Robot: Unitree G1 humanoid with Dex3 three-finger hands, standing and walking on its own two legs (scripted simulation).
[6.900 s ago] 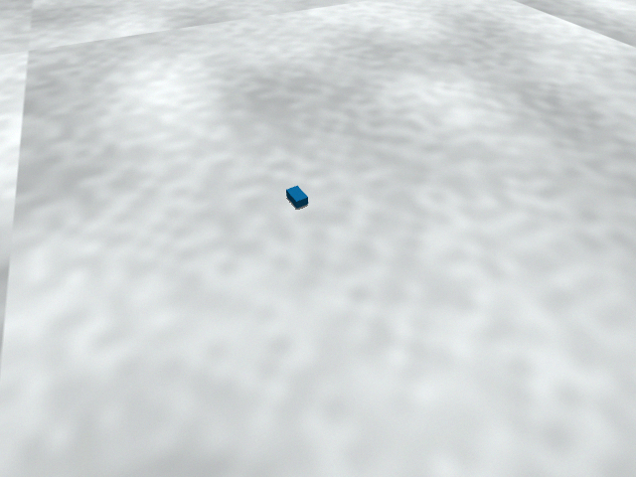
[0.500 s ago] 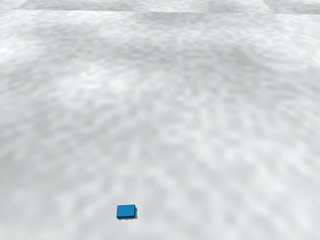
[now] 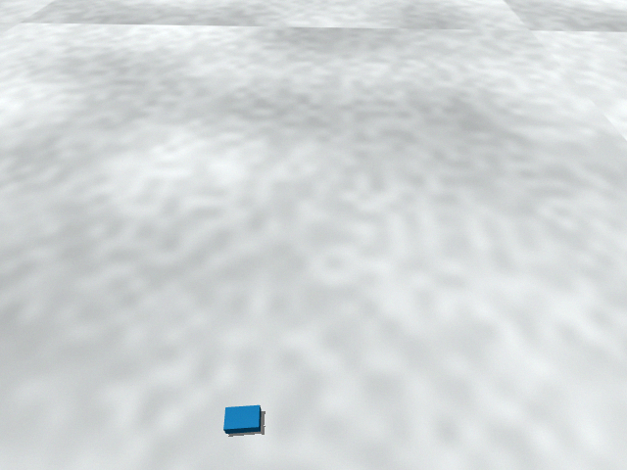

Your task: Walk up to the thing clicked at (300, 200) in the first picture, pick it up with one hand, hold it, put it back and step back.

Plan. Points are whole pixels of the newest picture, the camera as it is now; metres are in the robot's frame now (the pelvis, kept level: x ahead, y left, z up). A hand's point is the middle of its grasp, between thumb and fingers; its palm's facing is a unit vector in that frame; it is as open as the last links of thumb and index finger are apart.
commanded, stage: stand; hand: left
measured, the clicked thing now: (242, 419) +0.45 +0.22 -0.76
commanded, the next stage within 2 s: none
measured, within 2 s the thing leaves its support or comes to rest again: neither
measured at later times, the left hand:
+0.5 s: hand out of the picture +0.07 +0.26 -0.16, palm faces -0.01 -0.94 -0.35, open 7.4 cm
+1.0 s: hand out of the picture +0.07 +0.26 -0.16, palm faces -0.03 -0.94 -0.35, open 7.4 cm
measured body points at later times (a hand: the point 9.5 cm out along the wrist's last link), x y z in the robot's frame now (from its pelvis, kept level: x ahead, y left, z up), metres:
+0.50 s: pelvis +0.00 +0.00 +0.00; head +0.01 +0.00 +0.45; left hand +0.07 +0.31 -0.13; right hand +0.07 -0.30 -0.14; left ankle +0.01 +0.15 -0.75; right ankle -0.04 -0.12 -0.75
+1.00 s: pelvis +0.00 +0.01 +0.00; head +0.01 +0.00 +0.45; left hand +0.07 +0.31 -0.13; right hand +0.06 -0.30 -0.14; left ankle +0.01 +0.15 -0.75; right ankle -0.04 -0.12 -0.75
